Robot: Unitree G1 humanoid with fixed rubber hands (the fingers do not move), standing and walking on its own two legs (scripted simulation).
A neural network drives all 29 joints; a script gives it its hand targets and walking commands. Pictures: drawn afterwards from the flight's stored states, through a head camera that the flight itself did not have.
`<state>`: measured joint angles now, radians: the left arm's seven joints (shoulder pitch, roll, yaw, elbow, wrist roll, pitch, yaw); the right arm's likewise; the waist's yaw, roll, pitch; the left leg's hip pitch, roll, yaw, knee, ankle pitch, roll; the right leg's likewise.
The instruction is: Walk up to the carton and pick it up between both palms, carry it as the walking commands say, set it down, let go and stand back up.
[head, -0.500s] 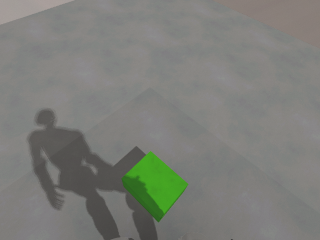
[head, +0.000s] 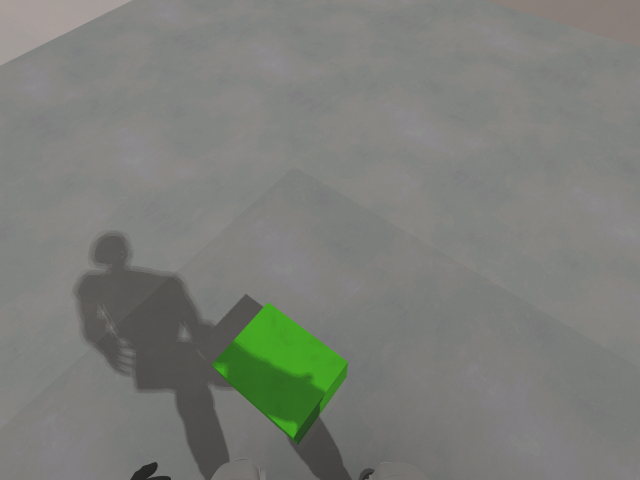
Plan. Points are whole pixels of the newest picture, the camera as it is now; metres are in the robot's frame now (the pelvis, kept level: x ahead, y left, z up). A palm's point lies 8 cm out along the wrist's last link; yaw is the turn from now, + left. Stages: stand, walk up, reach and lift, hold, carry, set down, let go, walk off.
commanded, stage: walk up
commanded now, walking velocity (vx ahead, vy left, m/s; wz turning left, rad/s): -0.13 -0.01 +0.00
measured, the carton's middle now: (282, 371) +0.42 +0.11 -0.68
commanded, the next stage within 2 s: none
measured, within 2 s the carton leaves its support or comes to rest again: neither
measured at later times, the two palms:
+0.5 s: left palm out of the picture -0.03 +0.19 -0.13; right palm out of the picture -0.03 -0.27 -0.12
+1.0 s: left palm out of the picture -0.08 +0.27 -0.13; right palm out of the picture -0.11 -0.18 -0.12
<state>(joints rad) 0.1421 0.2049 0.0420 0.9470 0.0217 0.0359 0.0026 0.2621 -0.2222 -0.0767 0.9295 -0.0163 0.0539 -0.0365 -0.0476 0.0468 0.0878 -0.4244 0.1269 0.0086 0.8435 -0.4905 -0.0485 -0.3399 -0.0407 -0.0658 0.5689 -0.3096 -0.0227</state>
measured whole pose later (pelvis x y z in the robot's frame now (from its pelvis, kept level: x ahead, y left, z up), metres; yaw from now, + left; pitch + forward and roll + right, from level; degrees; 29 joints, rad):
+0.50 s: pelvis -0.04 -0.04 +0.02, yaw +2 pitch -1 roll +0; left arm 0.27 0.19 0.01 1.01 0.00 0.01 0.01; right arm 0.28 -0.15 -0.04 1.11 -0.02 0.03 -0.02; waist 0.03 -0.03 0.00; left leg -0.07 -0.02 -0.01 0.38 -0.30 0.02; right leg -0.24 0.02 -0.13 0.37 -0.12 -0.07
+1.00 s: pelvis -0.09 +0.04 +0.02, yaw +1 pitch +2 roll +0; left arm 0.30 0.19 0.04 1.05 0.00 0.03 0.02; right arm 0.38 -0.12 -0.01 1.06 -0.03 0.00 -0.04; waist -0.01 -0.03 -0.07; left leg -0.23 -0.03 0.01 0.41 -0.22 0.03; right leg -0.21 0.00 -0.01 0.55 -0.36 0.01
